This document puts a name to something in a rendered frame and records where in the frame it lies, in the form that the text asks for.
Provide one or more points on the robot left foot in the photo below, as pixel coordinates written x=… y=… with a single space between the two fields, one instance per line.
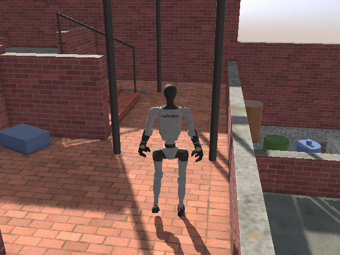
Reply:
x=155 y=209

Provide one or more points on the robot left hand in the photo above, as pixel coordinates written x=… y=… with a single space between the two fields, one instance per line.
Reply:
x=144 y=149

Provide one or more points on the right robot upper arm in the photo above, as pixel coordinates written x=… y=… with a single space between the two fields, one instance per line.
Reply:
x=189 y=121

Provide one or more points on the right robot forearm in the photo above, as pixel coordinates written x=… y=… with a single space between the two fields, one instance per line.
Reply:
x=196 y=141

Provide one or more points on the robot torso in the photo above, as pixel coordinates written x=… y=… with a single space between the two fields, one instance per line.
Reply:
x=169 y=123

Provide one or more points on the left robot upper arm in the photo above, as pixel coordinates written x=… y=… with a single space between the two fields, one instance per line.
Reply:
x=150 y=120

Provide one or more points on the robot right hand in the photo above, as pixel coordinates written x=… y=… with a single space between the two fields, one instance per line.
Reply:
x=199 y=153

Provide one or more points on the left robot forearm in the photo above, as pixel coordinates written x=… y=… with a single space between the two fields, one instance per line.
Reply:
x=144 y=140

